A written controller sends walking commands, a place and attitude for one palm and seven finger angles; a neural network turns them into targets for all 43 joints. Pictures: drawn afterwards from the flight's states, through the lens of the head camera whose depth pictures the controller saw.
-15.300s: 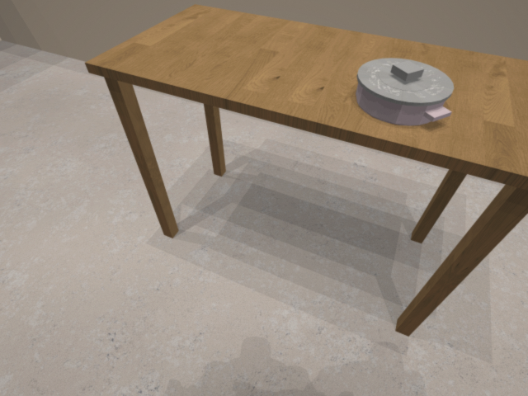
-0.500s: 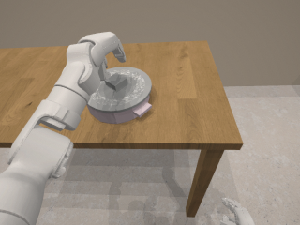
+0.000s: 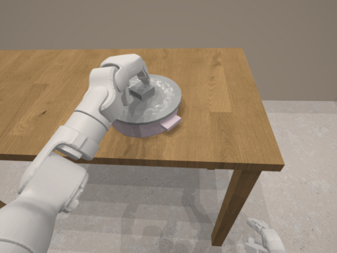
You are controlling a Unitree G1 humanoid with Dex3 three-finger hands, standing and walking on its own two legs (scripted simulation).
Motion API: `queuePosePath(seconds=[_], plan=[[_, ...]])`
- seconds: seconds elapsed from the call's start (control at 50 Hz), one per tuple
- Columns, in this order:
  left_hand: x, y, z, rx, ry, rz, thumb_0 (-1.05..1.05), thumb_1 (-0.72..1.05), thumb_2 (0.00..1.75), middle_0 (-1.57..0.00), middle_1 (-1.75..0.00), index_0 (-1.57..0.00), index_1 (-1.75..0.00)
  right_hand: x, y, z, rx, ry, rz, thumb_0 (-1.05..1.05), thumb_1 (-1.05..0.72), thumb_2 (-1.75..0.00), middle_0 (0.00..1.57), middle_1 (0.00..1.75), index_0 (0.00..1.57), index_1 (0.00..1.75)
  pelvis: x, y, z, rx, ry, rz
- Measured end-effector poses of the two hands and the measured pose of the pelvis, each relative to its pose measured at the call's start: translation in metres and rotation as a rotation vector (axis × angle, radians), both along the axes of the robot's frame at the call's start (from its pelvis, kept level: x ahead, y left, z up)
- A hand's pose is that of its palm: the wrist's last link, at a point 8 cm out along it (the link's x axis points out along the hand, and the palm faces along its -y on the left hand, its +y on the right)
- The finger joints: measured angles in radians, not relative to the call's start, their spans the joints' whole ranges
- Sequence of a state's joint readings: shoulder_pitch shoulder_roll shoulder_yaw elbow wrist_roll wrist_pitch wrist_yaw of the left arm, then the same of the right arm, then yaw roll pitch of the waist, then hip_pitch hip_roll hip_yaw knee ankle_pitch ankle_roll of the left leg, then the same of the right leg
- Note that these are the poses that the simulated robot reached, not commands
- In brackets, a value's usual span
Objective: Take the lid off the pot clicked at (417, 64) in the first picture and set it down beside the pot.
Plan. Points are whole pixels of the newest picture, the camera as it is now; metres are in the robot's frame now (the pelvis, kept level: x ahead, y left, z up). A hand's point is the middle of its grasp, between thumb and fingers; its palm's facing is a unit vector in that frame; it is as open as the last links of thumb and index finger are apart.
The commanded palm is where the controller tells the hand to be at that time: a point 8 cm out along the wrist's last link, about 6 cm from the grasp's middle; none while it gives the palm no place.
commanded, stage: lower the open fingers around the knob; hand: left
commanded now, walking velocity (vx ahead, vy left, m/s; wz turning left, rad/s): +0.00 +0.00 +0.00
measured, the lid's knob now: (142, 90) +0.49 +0.09 +0.15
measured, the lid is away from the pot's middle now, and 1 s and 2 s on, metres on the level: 0.01 0.01 0.01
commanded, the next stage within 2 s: close the fingers and squeeze the knob in 0.52 s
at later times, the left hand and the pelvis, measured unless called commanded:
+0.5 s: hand (133, 88) +0.44 +0.10 +0.19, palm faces -0.25 -0.07 -0.97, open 10.1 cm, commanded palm +0.43 +0.10 +0.23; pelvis +0.00 +0.02 +0.00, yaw +0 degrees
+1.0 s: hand (137, 93) +0.45 +0.09 +0.17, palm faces -0.28 -0.07 -0.96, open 9.4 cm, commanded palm +0.43 +0.10 +0.23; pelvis +0.01 +0.01 +0.00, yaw +0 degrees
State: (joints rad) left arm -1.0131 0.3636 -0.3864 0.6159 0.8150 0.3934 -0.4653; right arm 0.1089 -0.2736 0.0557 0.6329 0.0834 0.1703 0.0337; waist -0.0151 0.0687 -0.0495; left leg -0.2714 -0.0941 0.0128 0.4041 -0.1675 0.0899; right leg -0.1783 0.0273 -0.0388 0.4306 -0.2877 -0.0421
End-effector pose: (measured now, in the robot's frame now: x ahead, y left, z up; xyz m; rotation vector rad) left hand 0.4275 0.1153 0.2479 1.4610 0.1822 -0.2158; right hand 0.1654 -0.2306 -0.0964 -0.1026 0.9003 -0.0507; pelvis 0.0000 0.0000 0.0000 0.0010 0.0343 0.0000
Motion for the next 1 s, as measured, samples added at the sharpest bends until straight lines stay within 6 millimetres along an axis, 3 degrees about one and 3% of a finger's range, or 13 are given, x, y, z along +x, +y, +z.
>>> queuePosePath(seconds=[0.2, 0.44, 0.6, 0.66, 0.78, 1.0], plan=[[0.003, -0.001, 0.0, 0.011, -0.022, -0.002, 0.0, -0.38, 1.7, -0.89, -0.08, -0.89, -0.09, -0.015, 0.011, -0.006, 0.005, 0.042, -0.002, 0.01, -0.91, -0.9, 0.19, 0.3, 0.2, 0.3, -0.002, 0.008, -0.001, -0.004, 0.012, 0.001], [0.008, -0.007, 0.001, 0.032, -0.018, -0.001, 0.0, -0.38, 1.7, -0.89, -0.08, -0.89, -0.09, -0.042, 0.01, -0.016, -0.007, 0.114, -0.031, 0.01, -0.91, -0.9, 0.19, 0.3, 0.2, 0.3, -0.003, 0.015, -0.001, -0.006, 0.016, 0.003], [0.014, -0.019, -0.018, 0.032, 0.038, -0.029, 0.0, -0.38, 1.7, -0.88, -0.08, -0.84, -0.07, -0.05, 0.006, -0.015, -0.017, 0.122, -0.058, 0.01, -0.91, -0.9, 0.19, 0.3, 0.2, 0.3, -0.003, 0.015, 0.0, -0.004, 0.017, -0.008], [0.016, -0.02, -0.016, 0.022, 0.026, -0.044, 0.0, -0.38, 1.68, -0.88, -0.08, -0.85, -0.07, -0.05, 0.004, -0.016, -0.019, 0.113, -0.068, 0.01, -0.91, -0.9, 0.19, 0.3, 0.2, 0.3, 0.0, 0.015, 0.0, -0.005, 0.019, -0.012], [0.016, -0.016, -0.018, 0.018, 0.035, -0.023, 0.0, -0.29, 1.47, -0.84, -0.1, -0.84, -0.09, -0.045, 0.002, -0.016, -0.007, 0.107, -0.07, 0.01, -0.91, -0.9, 0.19, 0.3, 0.2, 0.3, 0.006, 0.013, 0.001, -0.002, 0.016, -0.015], [0.014, -0.018, -0.02, 0.019, 0.026, -0.023, 0.0, -0.13, 1.26, -0.69, -0.41, -0.74, -0.42, -0.017, -0.001, -0.008, -0.005, 0.056, -0.034, 0.01, -0.91, -0.9, 0.19, 0.3, 0.2, 0.3, 0.007, 0.006, 0.001, 0.0, 0.012, -0.008]])
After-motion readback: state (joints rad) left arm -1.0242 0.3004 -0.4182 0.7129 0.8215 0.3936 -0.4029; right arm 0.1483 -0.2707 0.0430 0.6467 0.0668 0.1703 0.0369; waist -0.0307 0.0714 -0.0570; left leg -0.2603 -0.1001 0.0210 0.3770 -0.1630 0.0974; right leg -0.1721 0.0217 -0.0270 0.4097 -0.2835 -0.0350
